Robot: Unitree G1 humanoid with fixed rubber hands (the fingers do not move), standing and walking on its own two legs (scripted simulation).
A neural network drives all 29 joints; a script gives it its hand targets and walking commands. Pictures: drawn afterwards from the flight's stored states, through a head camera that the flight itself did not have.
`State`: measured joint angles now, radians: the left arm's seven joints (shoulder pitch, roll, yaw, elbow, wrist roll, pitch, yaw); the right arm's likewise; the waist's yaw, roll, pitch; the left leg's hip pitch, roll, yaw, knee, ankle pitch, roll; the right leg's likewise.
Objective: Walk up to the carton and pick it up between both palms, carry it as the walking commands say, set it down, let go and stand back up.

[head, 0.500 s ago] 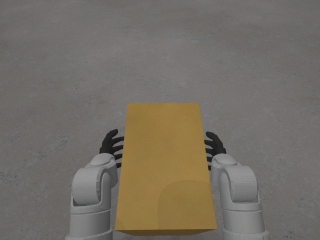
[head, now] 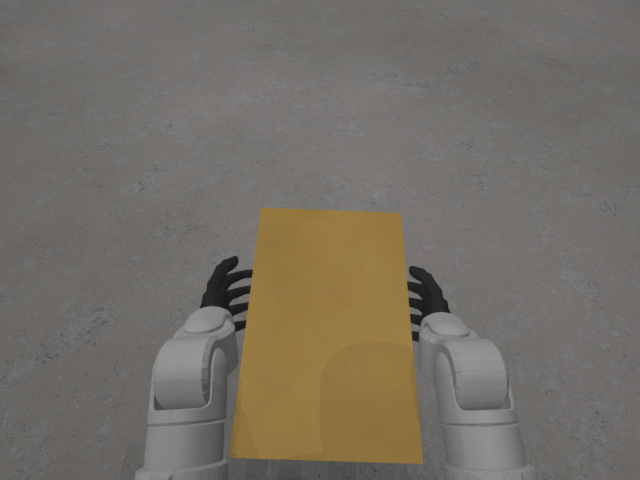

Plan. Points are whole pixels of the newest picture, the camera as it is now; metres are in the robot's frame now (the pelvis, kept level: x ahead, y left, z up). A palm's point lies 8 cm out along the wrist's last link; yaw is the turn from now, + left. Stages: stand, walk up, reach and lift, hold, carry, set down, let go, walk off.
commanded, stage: carry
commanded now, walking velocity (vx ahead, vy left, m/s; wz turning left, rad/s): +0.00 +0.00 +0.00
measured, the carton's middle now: (324, 350) +0.30 +0.00 -0.03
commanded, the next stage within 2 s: none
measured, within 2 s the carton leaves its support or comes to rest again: neither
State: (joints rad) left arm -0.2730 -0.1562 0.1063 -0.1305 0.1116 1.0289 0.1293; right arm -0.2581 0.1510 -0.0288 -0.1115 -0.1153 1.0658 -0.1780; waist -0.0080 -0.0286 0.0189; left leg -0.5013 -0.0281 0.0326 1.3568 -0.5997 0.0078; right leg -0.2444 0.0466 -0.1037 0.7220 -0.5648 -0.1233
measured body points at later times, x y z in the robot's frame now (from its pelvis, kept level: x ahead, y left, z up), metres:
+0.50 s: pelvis +0.31 -0.05 +0.01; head +0.36 -0.06 +0.46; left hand +0.64 +0.05 +0.09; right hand +0.60 -0.21 +0.08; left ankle +0.22 +0.05 -0.67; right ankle +0.31 -0.15 -0.71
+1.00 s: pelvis +0.52 -0.04 +0.01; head +0.50 -0.04 +0.46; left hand +0.83 +0.07 +0.08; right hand +0.81 -0.19 +0.07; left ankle +0.43 +0.08 -0.71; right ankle +0.41 -0.15 -0.70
